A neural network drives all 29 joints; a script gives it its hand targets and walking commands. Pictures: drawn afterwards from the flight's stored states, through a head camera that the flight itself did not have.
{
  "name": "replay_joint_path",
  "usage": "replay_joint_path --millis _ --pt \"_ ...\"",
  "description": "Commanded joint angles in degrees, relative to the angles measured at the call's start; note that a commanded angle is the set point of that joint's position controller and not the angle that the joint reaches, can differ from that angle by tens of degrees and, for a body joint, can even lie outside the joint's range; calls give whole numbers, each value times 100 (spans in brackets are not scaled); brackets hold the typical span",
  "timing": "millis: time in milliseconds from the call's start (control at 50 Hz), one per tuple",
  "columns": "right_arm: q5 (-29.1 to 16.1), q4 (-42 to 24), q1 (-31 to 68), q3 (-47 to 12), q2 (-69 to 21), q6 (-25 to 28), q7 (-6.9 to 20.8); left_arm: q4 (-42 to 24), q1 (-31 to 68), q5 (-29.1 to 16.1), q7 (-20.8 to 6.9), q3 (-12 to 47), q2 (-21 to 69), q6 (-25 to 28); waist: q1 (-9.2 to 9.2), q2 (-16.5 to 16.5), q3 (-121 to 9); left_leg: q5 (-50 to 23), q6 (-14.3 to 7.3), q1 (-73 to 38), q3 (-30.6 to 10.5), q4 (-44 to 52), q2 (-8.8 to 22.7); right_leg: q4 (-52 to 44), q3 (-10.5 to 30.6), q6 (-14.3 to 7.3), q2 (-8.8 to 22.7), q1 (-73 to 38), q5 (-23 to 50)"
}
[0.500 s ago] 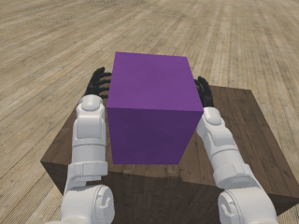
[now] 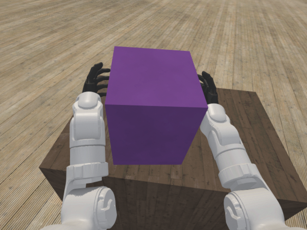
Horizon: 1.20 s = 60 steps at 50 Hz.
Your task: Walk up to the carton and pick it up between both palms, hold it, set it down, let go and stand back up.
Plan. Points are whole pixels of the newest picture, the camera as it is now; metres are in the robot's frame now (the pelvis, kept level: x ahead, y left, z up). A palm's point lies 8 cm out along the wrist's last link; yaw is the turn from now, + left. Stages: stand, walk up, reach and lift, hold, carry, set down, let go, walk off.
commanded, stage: reach and lift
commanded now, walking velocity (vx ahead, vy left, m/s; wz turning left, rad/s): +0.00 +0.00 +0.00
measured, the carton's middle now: (150, 109) +0.39 +0.00 +0.14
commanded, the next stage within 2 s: hold in 0.52 s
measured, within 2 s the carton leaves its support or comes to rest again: neither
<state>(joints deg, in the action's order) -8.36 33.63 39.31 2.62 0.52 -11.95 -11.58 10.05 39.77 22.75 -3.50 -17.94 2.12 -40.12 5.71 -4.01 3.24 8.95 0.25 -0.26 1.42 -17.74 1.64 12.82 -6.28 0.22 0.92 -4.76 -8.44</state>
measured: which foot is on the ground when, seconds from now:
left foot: down 0.00-1.00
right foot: down 0.00-1.00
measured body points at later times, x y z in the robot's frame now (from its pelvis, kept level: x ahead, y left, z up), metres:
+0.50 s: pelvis +0.00 +0.00 +0.00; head -0.05 +0.03 +0.45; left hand +0.38 +0.15 +0.22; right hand +0.37 -0.15 +0.20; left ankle +0.02 +0.12 -0.75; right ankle +0.00 -0.12 -0.75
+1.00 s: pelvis -0.01 -0.01 +0.00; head -0.07 +0.02 +0.44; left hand +0.37 +0.15 +0.24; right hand +0.37 -0.14 +0.22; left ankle +0.02 +0.12 -0.75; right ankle +0.00 -0.12 -0.75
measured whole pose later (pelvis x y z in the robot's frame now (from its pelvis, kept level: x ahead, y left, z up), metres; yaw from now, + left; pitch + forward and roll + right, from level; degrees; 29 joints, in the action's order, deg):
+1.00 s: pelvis -0.01 -0.01 +0.00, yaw +0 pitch -11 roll -1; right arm -9.0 33.4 43.5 2.7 0.4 -17.2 -12.1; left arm 9.1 43.8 24.0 -5.5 -20.9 1.4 -45.8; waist 5.3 -3.3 2.4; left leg 7.8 0.5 -1.5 1.2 -17.1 1.7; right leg 14.0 -5.9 -0.3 0.6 -5.1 -8.3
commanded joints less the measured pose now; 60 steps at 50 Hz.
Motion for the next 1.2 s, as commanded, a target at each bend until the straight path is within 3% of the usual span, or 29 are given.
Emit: replay_joint_path --millis 0,20,120,140,180,260,320,360,420,460,480,500,580,620,740,820,840,880,940,1000,1120,1160,1180 --pt "-361 -1444 3802 -1861 -2711 230 425 -77 2320 -722 -811 2185 2880 132 94 321 -1585 -1454 57 -634 159 8 -373 40 -60 243 -394 -316 1429" --pt "-351 -1368 3766 -1744 -2687 209 430 -101 2480 -667 -840 2152 2877 112 155 352 -1477 -1265 98 -562 158 80 -365 22 -99 222 -384 -264 1261" --pt "-444 -1904 3981 -1994 -2833 268 432 -387 2525 -807 -792 2333 2976 169 84 460 -1979 -1472 74 -675 111 -26 -381 85 -85 228 -377 -326 1535" --pt "-456 -2023 4036 -2096 -2866 275 423 -406 2537 -832 -769 2359 2964 188 -6 370 -2059 -1467 33 -708 108 -36 -389 75 -66 245 -389 -336 1538" --pt "-437 -1851 3988 -2076 -2800 210 409 -293 2448 -771 -778 2318 2919 126 47 303 -1737 -1332 38 -699 155 33 -367 30 -92 246 -408 -261 1321" --pt "-409 -1680 4020 -1905 -2797 209 480 -295 2684 -778 -736 2339 2946 116 0 533 -1688 -1173 42 -472 182 93 -340 29 -42 146 -376 -168 1074" --pt "-353 -1489 4028 -1795 -2741 154 484 -178 2688 -753 -757 2239 2915 45 33 382 -1535 -848 10 -508 189 194 -323 -76 -87 157 -405 -120 654" --pt "-346 -1489 4049 -1729 -2806 168 508 -298 2768 -823 -742 2344 3020 57 104 515 -1743 -935 15 -516 162 172 -308 -31 -30 126 -377 -143 722" --pt "-469 -1933 4245 -1948 -2817 213 473 -403 2608 -908 -731 2414 3059 17 64 385 -2108 -1429 23 -763 148 -30 -339 24 -50 170 -421 -292 1233" --pt "-561 -1866 4185 -2004 -2789 91 407 -394 2562 -841 -755 2349 2960 -68 94 362 -1891 -1473 48 -694 136 -25 -357 8 -30 190 -402 -409 1311" --pt "-383 -1172 3626 -1708 -2649 -41 385 -21 2494 -576 -827 2026 2905 -82 251 249 -1100 -1049 31 -572 183 206 -322 -3 -86 297 -368 -170 996" --pt "-396 -1347 3786 -1721 -2638 8 406 -234 2594 -603 -896 2003 2909 -85 94 352 -1254 -827 23 -462 200 289 -316 -28 -90 248 -342 -173 703" --pt "-651 -1924 4197 -2149 -2787 141 381 -690 2647 -672 -848 2263 2928 -129 -3 484 -1976 -2109 103 -954 167 -164 -316 109 -77 183 -426 -456 1503" --pt "-774 -2013 4244 -2325 -2805 93 320 -873 2667 -731 -814 2351 2920 -184 -56 501 -2030 -2282 108 -1019 159 -228 -323 120 -64 192 -422 -435 1507" --pt "-497 -1600 4309 -1797 -2770 -110 423 -414 2963 -602 -864 2094 2877 -369 -37 431 -1303 -706 -73 -371 299 307 -283 -48 -46 147 -353 -118 120" --pt "-381 -1414 4446 -1573 -2823 -143 463 -117 3094 -607 -901 1971 2894 -350 7 383 -1356 -376 -127 -244 318 372 -308 -43 -36 166 -340 -117 70" --pt "-424 -1439 4327 -1632 -2805 -163 451 -373 3085 -738 -898 2090 2835 -323 84 460 -1568 -291 -83 -245 271 340 -292 -20 -39 142 -386 -305 169" --pt "-432 -1570 4466 -1687 -2833 -195 398 -287 3069 -780 -920 2170 2886 -349 134 499 -1592 -393 -67 -167 284 266 -334 -35 0 149 -365 -403 326" --pt "-390 -1457 4563 -1663 -2893 -272 399 -50 3160 -720 -924 1839 2711 -325 -4 228 -1448 -61 -177 -51 332 400 -358 -78 0 211 -320 -295 50" --pt "-571 -1569 4471 -1776 -2877 -258 396 -319 3071 -685 -938 1923 2753 -343 -16 335 -1658 -602 -137 -223 281 276 -356 -2 25 214 -333 -452 539" --pt "-686 -1526 4364 -1826 -2765 -355 363 -262 2912 -578 -982 1867 2717 -433 -14 412 -1356 -931 -7 -304 287 214 -342 -29 -9 170 -387 -474 689" --pt "-754 -1714 4392 -1968 -2865 -325 373 -542 3020 -680 -959 2018 2813 -389 -55 507 -1641 -1108 8 -341 275 170 -352 44 -24 148 -428 -478 754" --pt "-753 -1694 4366 -1972 -2838 -337 363 -549 3006 -709 -946 2076 2820 -389 19 456 -1612 -1215 29 -426 267 139 -328 24 -38 142 -457 -470 815"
